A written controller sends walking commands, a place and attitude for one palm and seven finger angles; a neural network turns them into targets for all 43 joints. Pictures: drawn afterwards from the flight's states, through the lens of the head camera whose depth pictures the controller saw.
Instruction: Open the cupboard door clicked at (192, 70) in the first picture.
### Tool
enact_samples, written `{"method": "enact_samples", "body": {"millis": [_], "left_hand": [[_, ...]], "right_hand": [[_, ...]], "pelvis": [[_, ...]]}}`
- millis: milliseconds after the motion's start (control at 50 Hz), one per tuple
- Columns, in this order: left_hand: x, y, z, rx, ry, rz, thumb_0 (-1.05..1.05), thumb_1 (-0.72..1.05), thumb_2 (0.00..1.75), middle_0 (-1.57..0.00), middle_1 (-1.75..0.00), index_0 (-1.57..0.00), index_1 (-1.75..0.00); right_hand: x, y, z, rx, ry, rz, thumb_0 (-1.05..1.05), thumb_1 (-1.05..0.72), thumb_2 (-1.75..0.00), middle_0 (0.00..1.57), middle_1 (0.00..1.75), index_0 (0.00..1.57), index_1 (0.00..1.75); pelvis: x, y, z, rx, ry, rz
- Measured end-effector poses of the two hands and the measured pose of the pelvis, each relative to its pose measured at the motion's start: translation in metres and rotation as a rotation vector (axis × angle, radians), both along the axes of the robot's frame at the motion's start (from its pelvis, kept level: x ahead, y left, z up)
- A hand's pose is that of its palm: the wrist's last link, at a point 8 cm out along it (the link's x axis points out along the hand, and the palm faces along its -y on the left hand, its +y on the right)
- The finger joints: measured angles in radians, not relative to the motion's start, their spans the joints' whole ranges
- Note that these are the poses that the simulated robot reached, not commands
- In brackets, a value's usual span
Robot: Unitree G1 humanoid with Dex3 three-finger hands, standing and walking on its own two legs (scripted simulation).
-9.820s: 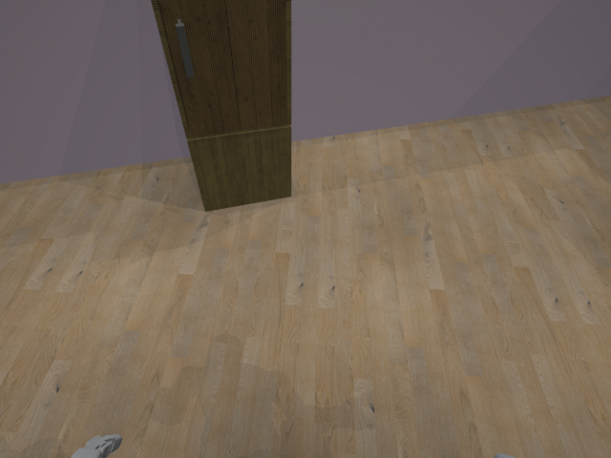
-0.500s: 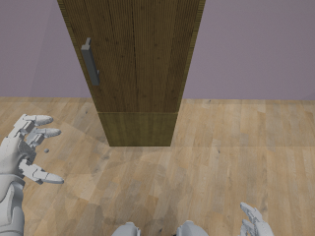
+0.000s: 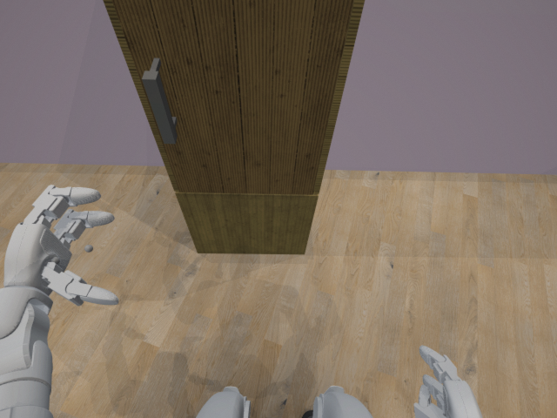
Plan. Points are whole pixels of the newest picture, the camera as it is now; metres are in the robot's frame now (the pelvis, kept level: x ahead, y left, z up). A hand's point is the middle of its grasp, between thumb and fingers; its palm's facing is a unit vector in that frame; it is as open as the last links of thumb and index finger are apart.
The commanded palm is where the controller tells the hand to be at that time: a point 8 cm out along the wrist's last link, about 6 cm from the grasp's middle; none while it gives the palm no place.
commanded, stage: move the hooked fingers beside the handle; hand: left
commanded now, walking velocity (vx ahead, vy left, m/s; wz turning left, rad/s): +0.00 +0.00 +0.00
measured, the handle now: (163, 102) +0.62 +0.26 +0.04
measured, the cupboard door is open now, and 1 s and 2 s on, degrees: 0 0 0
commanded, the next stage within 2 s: none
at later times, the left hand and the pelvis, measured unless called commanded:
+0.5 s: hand (105, 192) +0.40 +0.29 +0.05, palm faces +0.07 -1.00 -0.02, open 14.0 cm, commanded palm +0.38 +0.33 +0.05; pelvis +0.00 +0.01 -0.01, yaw -2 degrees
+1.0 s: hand (110, 152) +0.48 +0.31 +0.05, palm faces +0.06 -1.00 -0.02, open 14.0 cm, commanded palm +0.47 +0.35 +0.05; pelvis +0.00 +0.02 -0.02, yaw -3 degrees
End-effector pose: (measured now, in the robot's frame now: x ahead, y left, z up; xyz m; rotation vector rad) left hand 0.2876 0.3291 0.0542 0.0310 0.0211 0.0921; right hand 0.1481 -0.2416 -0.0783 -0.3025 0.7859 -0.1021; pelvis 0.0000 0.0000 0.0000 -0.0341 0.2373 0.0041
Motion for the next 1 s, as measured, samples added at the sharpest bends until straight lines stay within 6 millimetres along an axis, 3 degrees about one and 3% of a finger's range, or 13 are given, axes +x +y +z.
{"method": "enact_samples", "body": {"millis": [180, 420, 620, 1000], "left_hand": [[0.042, 0.0, 0.005, 0.002, -0.001, -0.034, -0.01, -0.5, 0.3, -0.3, -1.2, -0.3, -1.2], [0.078, 0.01, 0.0, 0.006, -0.001, -0.007, -0.01, -0.5, 0.3, -0.3, -1.2, -0.3, -1.2], [0.115, 0.013, -0.007, -0.026, 0.027, -0.019, -0.01, -0.5, 0.3, -0.3, -1.2, -0.3, -1.2], [0.17, 0.029, -0.002, -0.016, -0.001, -0.03, -0.01, -0.5, 0.3, -0.3, -1.2, -0.3, -1.2]], "right_hand": [[-0.02, -0.011, -0.007, -0.014, 0.07, -0.052, 0.02, -0.9, -0.9, 0.2, 0.3, 0.21, 0.3], [-0.064, -0.02, -0.016, -0.041, 0.223, -0.122, 0.01, -0.9, -0.9, 0.2, 0.3, 0.21, 0.3], [-0.091, -0.019, -0.02, -0.061, 0.318, -0.167, 0.01, -0.9, -0.9, 0.2, 0.3, 0.21, 0.3], [-0.144, -0.009, -0.025, -0.093, 0.525, -0.229, 0.01, -0.9, -0.9, 0.2, 0.3, 0.21, 0.3]], "pelvis": [[0.002, 0.0, -0.002, 0.001, 0.029, -0.013], [0.003, 0.004, -0.005, -0.002, 0.065, -0.029], [0.0, 0.009, -0.009, -0.009, 0.095, -0.034], [-0.004, 0.021, -0.018, -0.034, 0.164, -0.037]]}}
